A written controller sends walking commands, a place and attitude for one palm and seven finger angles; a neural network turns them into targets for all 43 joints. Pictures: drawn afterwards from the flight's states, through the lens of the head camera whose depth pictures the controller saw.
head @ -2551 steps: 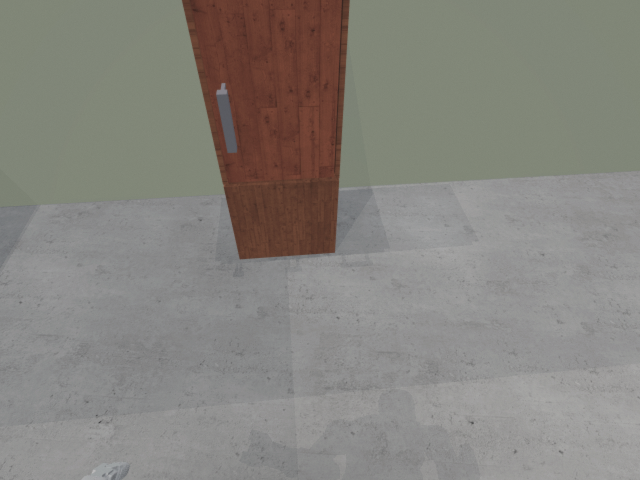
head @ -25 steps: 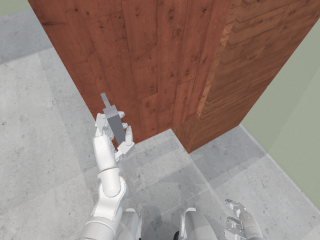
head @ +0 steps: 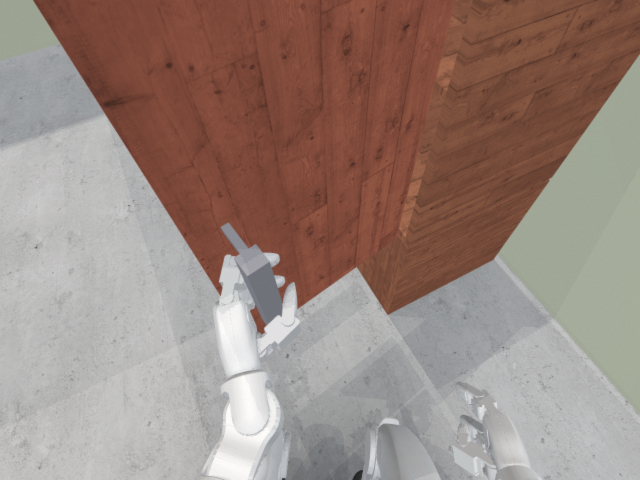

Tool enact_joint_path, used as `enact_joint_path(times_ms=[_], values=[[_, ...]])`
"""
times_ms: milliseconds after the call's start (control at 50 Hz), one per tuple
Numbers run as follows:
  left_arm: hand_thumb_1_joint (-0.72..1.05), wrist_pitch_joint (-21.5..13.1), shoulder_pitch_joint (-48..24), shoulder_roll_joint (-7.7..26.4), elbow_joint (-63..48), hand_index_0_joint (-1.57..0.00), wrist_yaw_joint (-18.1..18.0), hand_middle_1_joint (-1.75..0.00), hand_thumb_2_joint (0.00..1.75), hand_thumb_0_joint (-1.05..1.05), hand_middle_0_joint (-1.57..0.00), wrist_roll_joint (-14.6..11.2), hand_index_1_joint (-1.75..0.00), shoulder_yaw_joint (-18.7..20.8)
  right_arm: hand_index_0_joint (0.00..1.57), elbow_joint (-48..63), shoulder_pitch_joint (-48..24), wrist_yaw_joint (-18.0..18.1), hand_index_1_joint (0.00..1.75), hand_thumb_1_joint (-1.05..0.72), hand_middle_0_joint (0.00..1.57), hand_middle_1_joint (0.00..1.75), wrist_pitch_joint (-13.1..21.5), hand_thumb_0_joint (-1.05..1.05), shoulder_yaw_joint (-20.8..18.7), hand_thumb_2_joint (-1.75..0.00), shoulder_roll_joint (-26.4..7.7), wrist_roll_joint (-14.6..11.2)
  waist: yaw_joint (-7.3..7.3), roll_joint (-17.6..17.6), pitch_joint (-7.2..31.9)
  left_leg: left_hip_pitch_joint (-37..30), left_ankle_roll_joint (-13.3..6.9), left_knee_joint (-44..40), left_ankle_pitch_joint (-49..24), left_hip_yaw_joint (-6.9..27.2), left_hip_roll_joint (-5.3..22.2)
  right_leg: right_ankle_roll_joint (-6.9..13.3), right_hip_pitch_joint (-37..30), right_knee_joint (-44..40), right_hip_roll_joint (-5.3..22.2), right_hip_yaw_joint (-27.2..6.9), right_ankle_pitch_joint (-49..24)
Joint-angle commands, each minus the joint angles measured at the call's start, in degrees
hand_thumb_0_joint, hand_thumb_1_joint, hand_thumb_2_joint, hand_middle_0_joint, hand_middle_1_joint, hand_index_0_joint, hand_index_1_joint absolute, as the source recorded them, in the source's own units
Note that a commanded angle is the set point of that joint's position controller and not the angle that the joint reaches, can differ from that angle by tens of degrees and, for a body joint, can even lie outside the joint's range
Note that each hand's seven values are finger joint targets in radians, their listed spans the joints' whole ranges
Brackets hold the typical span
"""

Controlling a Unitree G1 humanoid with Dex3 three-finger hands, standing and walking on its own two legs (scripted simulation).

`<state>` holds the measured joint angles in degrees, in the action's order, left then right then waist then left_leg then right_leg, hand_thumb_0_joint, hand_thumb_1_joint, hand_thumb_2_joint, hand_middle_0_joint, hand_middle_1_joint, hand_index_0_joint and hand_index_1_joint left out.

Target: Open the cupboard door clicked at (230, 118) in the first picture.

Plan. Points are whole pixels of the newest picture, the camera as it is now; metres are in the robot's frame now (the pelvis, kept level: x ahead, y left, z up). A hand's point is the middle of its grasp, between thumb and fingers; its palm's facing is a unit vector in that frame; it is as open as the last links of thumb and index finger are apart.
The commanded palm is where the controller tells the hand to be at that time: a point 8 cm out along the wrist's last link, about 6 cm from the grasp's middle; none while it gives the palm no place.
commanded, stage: open thumb and fingers to let go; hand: left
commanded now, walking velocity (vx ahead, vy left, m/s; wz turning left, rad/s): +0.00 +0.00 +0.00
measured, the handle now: (255, 281) +0.35 +0.10 +0.03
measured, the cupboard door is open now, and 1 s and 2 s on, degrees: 100 100 100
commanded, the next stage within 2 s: slide the hand sideways off the handle in 0.64 s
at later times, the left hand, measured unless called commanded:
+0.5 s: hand (283, 314) +0.31 +0.06 +0.03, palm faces +0.24 -0.97 -0.01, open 14.4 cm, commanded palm +0.27 +0.11 +0.02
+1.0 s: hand (266, 340) +0.28 +0.07 +0.03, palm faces -0.23 -0.97 +0.02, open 16.3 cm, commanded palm +0.25 +0.12 +0.02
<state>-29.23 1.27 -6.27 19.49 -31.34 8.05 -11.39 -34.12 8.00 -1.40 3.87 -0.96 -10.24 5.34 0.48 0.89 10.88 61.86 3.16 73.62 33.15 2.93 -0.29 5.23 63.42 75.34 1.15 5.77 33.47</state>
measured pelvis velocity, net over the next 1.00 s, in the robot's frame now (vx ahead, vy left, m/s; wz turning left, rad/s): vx -0.01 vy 0.04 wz -0.03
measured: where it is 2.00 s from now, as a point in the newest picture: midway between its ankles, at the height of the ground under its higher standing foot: outside the picture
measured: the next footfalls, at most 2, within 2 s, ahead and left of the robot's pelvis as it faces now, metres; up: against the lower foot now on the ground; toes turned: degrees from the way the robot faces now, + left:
none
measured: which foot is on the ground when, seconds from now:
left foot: down 0.00-1.00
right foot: down 0.00-1.00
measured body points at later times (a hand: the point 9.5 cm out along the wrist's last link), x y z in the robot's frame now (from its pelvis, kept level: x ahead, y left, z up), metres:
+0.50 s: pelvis -0.01 +0.02 +0.00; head +0.08 +0.01 +0.44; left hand +0.29 +0.11 +0.03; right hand +0.15 -0.21 -0.12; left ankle +0.02 +0.16 -0.62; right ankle +0.03 -0.07 -0.62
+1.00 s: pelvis -0.01 +0.04 +0.00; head +0.08 +0.03 +0.44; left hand +0.28 +0.13 +0.03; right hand +0.15 -0.20 -0.11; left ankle +0.02 +0.16 -0.62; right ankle +0.03 -0.07 -0.62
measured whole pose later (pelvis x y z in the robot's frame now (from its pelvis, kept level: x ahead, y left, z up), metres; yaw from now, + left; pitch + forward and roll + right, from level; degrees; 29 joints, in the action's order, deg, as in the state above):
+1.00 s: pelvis -0.01 +0.04 +0.00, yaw -1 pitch +20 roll +0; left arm -25.9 1.5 3.2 14.2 -1.0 -3.5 -13.0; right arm -28.2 11.4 -1.3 0.5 -0.7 -12.8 0.7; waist 1.0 2.2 9.3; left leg 62.7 -0.1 76.4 33.4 1.2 -1.0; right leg 2.0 63.3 75.7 1.8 4.0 32.0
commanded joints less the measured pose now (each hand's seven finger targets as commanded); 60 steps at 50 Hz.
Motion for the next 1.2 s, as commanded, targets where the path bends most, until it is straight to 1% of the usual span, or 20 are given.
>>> enact_joint_path(times_ms=[0,100,200,240,300,380,420,600,720,740,760,780,820,860,900,920,1000,1080,1100,1180], values=[[0.20,-3.72,-8.85,-1.40,-11.72,-0.35,0.98,-1.27,0.60,0.00,-0.35,0.13,-1.27,-0.89,0.20,7.54,-0.08,0.67,0.30,-0.90,0.20,0.30,1.94,0.00,-1.92,-0.90,-4.82,-0.77,1.92,-7.86,19.40,-2.83,-3.31,-4.80,-10.86,-2.30,-2.14,-5.06,-23.07,-16.78,2.50,-11.35,-20.64],[-0.15,-3.82,-10.77,-0.70,-10.45,-0.32,1.17,-1.24,0.45,0.00,-0.32,-0.65,-1.24,0.11,0.20,7.56,-0.46,0.84,0.30,-0.90,0.20,0.30,1.70,0.00,-1.85,-0.90,-4.95,-0.80,2.11,-8.32,18.37,-1.90,-3.40,-4.72,-9.48,-2.23,-2.18,-5.16,-22.37,-17.43,2.59,-11.88,-17.46],[-0.50,-4.05,-11.68,-1.54,-9.05,-0.30,0.59,-1.20,0.30,0.00,-0.30,-0.31,-1.20,-0.39,0.20,7.47,-0.25,0.68,0.30,-0.90,0.20,0.30,1.62,0.00,-1.96,-0.90,-5.25,-0.75,2.02,-7.68,18.01,-3.37,-3.56,-5.45,-10.08,-2.26,-2.07,-4.48,-20.33,-16.63,1.70,-9.85,-15.96],[-0.50,-4.21,-12.87,-2.51,-8.81,-0.30,0.23,-1.20,0.30,0.00,-0.30,0.15,-1.20,-1.29,0.20,7.39,-0.13,0.54,0.30,-0.90,0.20,0.30,1.70,0.00,-2.04,-0.90,-5.34,-0.66,2.24,-6.48,17.94,-4.41,-3.67,-5.81,-10.01,-2.33,-2.03,-4.23,-18.99,-16.35,1.27,-8.91,-15.37],[-0.50,-4.02,-11.00,-2.80,-9.09,-0.27,-0.10,-1.05,0.30,0.00,-0.27,0.26,-1.05,-1.17,0.20,7.65,0.32,0.43,0.30,-0.90,0.20,0.30,1.74,0.00,-2.23,-0.90,-5.36,-0.57,1.63,-6.89,20.20,-5.23,-3.64,-6.20,-11.67,-2.39,-2.00,-4.14,-20.16,-15.42,0.96,-7.96,-18.07],[-0.50,-3.42,-10.94,-3.45,-9.12,-0.24,-0.87,-0.85,0.30,0.00,-0.24,1.44,-0.85,-1.97,0.20,7.81,0.09,0.27,0.30,-0.90,0.20,0.30,1.65,0.00,-2.07,-0.90,-5.44,-0.44,1.44,-5.08,18.55,-6.34,-3.59,-7.20,-12.10,-2.21,-1.79,-3.47,-17.85,-14.53,0.28,-6.08,-17.15],[-0.50,-3.28,-13.10,-3.92,-8.69,-0.22,-1.35,-0.75,0.30,0.00,-0.22,1.97,-0.75,-2.48,0.20,7.53,0.10,0.23,0.30,-0.90,0.20,0.30,1.65,0.00,-1.98,-0.90,-5.49,-0.34,2.18,-5.53,17.50,-6.46,-3.68,-7.35,-10.69,-2.02,-1.73,-3.48,-16.40,-14.75,0.11,-5.63,-14.93],[-0.50,-2.88,-13.77,-3.77,-8.34,-0.15,-2.40,-0.30,0.30,0.00,-0.15,1.50,-0.30,-1.26,0.20,7.49,-0.06,0.29,0.30,-0.90,0.20,0.30,1.59,0.00,-1.76,-0.90,-5.41,-0.10,1.27,-4.68,19.48,-7.61,-3.48,-7.90,-11.93,-1.77,-1.71,-3.16,-16.49,-13.66,-0.36,-4.56,-15.38],[-0.50,-2.16,-15.14,-5.20,-8.21,-0.15,-2.72,-0.30,0.30,0.00,-0.15,1.23,-0.30,-1.99,0.20,7.44,-0.70,0.09,0.30,-0.90,0.20,0.30,1.49,0.00,-1.62,-0.90,-5.45,-0.13,1.85,-5.04,18.43,-8.05,-3.44,-8.14,-11.01,-1.48,-1.58,-3.18,-14.67,-13.61,-0.59,-3.69,-13.58],[-0.50,-3.55,-13.71,1.59,-9.29,-0.15,8.83,-0.30,0.30,0.00,-0.15,8.40,-0.30,-13.29,0.20,7.04,2.54,-0.30,0.30,-0.90,0.20,0.30,0.40,0.00,-2.04,-0.90,-8.29,-0.64,6.73,-5.83,17.22,-8.77,-4.20,-6.08,-11.09,-1.91,-1.28,-3.16,-12.99,-12.76,0.46,-5.20,-16.96],[-0.50,-5.45,-17.51,4.87,-14.29,-0.15,15.23,-0.30,0.30,0.00,-0.15,5.84,-0.30,-9.45,0.20,8.81,2.98,-0.24,0.30,-0.90,0.20,0.30,-0.21,0.00,-2.65,-0.90,-7.87,-1.06,4.81,-2.85,21.44,-8.64,-4.55,-5.37,-13.06,-1.92,-1.69,-2.51,-15.39,-11.29,0.93,-5.69,-20.18],[-0.50,-6.14,-16.60,6.16,-14.91,-0.15,20.25,-0.30,0.30,0.00,-0.15,4.46,-0.30,-9.59,0.20,9.66,2.03,-0.02,0.30,-0.90,0.20,0.30,-0.44,0.00,-2.48,-0.90,-7.62,-1.76,3.93,-1.39,22.30,-8.65,-4.59,-5.11,-12.74,-2.04,-1.92,-2.46,-16.17,-10.92,0.89,-6.33,-20.68],[-0.50,-5.76,-15.16,6.65,-15.08,-0.15,29.13,-0.30,0.30,0.00,-0.15,-1.26,-0.30,-9.44,0.20,11.37,1.76,0.52,0.30,-0.90,0.20,0.30,-0.65,0.00,-2.24,-0.90,-7.84,-3.33,4.89,-3.56,19.07,-7.56,-4.88,-5.23,-10.37,-1.64,-1.87,-2.75,-15.77,-12.17,0.71,-6.92,-17.98],[-0.50,-3.70,-12.29,4.08,-16.81,-0.15,33.22,-0.30,0.30,0.00,-0.15,-8.76,-0.30,-8.08,0.20,13.65,1.10,0.77,0.30,-0.90,0.20,0.30,-0.42,0.00,-1.74,-0.90,-7.90,-4.75,3.22,-2.14,17.90,-8.42,-4.73,-7.13,-8.90,-1.09,-2.03,-2.43,-15.75,-13.24,0.26,-6.23,-13.58],[-0.50,-1.02,-6.33,2.68,-16.25,-0.15,33.86,-0.30,0.30,0.00,-0.15,-12.95,-0.30,-6.19,0.20,14.72,1.30,0.75,0.30,-0.90,0.20,0.30,-0.53,0.00,-1.79,-0.90,-8.08,-5.59,2.33,-4.25,16.74,-9.08,-4.52,-8.22,-9.58,-0.62,-1.77,-2.66,-15.29,-13.33,-0.21,-4.86,-12.80],[-0.50,-0.30,-4.76,3.17,-17.67,-0.15,33.35,-0.30,0.30,0.00,-0.15,-13.42,-0.30,-5.13,0.20,15.25,1.36,0.70,0.30,-0.90,0.20,0.30,-0.67,0.00,-1.88,-0.90,-8.39,-5.66,1.88,-4.97,17.41,-9.17,-4.51,-8.21,-10.62,-0.52,-1.71,-2.69,-15.48,-12.79,-0.22,-4.60,-13.50],[-0.50,-0.66,0.78,5.55,-22.28,-0.15,29.77,-0.30,0.30,0.00,-0.15,-10.15,-0.30,-3.98,0.20,16.62,1.72,-0.20,0.30,-0.90,0.20,0.30,-0.85,0.00,-2.32,-0.90,-8.21,-4.92,1.17,-4.84,18.27,-8.58,-4.24,-7.10,-12.80,-0.45,-1.66,-2.67,-13.99,-10.12,-0.05,-4.14,-15.19],[-0.50,-1.72,1.41,7.12,-22.76,-0.15,28.16,-0.30,0.30,0.00,-0.15,-5.79,-0.30,-4.93,0.20,17.26,0.96,-0.70,0.30,-0.90,0.20,0.30,-1.37,0.00,-2.27,-0.90,-8.15,-4.35,1.96,-3.77,14.14,-6.13,-4.21,-5.98,-9.66,-0.47,-1.68,-2.54,-9.90,-9.33,0.03,-4.50,-11.35],[-0.50,-1.78,0.81,8.11,-22.61,-0.15,28.13,-0.30,0.30,0.00,-0.15,-5.55,-0.30,-4.25,0.20,17.02,1.28,-0.58,0.30,-0.90,0.20,0.30,-1.50,0.00,-2.22,-0.90,-8.20,-4.38,2.13,-4.31,14.01,-5.86,-4.18,-5.85,-8.56,-0.23,-1.65,-2.50,-9.37,-9.23,-0.06,-4.49,-10.13],[-0.50,-1.16,5.76,8.81,-26.02,-0.15,28.80,-0.30,0.30,0.00,-0.15,-6.42,-0.30,-3.07,0.20,18.49,0.79,-0.47,0.30,-0.90,0.20,0.30,-1.91,0.00,-2.13,-0.90,-8.06,-4.59,-0.08,-1.24,17.16,-7.80,-3.85,-6.76,-9.92,-0.27,-1.83,-2.10,-10.69,-8.55,-0.40,-4.36,-10.73]])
